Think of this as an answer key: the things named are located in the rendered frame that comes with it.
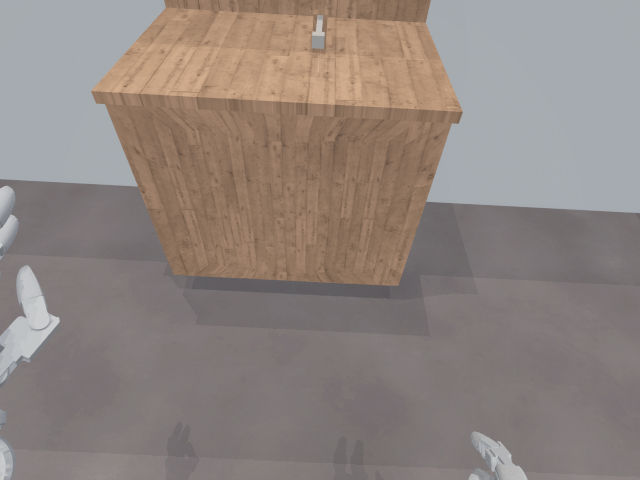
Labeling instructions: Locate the tap lever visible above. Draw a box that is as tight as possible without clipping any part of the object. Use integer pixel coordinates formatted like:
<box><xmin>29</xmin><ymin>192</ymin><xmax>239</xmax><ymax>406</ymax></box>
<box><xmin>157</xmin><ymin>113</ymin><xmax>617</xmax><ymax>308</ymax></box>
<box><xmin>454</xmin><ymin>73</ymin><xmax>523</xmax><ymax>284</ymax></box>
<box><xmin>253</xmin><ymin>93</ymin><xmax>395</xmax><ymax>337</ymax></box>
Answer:
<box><xmin>312</xmin><ymin>15</ymin><xmax>325</xmax><ymax>49</ymax></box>

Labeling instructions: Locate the right robot hand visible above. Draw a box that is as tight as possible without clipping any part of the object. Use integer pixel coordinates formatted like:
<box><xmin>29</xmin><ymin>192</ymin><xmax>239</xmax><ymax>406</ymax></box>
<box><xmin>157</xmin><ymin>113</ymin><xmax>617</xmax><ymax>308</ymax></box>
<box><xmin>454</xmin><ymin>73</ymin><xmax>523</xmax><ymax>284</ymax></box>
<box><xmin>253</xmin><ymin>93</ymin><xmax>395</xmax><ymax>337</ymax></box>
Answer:
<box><xmin>468</xmin><ymin>432</ymin><xmax>528</xmax><ymax>480</ymax></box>

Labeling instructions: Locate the left robot hand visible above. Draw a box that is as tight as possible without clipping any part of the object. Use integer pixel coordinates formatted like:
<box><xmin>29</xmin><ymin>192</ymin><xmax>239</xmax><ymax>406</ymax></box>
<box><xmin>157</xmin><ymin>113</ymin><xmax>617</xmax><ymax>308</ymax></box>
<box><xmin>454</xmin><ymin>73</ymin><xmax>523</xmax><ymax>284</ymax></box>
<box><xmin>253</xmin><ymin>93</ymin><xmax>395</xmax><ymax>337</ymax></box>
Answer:
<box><xmin>0</xmin><ymin>186</ymin><xmax>60</xmax><ymax>387</ymax></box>

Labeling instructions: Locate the counter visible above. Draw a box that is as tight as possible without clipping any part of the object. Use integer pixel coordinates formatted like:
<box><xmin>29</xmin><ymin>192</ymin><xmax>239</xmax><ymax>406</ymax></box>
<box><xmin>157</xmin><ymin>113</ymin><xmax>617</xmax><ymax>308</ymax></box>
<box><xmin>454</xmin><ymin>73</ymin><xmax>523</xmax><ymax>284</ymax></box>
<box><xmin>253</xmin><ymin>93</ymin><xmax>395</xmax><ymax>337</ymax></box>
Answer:
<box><xmin>91</xmin><ymin>0</ymin><xmax>463</xmax><ymax>286</ymax></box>

